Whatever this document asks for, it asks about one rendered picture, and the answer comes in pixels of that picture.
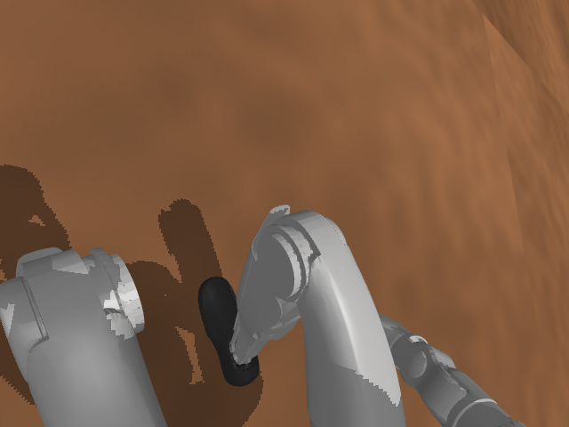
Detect right robot foot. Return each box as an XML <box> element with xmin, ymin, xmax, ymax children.
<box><xmin>198</xmin><ymin>277</ymin><xmax>260</xmax><ymax>387</ymax></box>

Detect right robot arm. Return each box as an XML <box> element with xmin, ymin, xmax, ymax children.
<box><xmin>390</xmin><ymin>333</ymin><xmax>526</xmax><ymax>427</ymax></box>

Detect right robot hand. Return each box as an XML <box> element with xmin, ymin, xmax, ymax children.
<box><xmin>378</xmin><ymin>312</ymin><xmax>411</xmax><ymax>349</ymax></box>

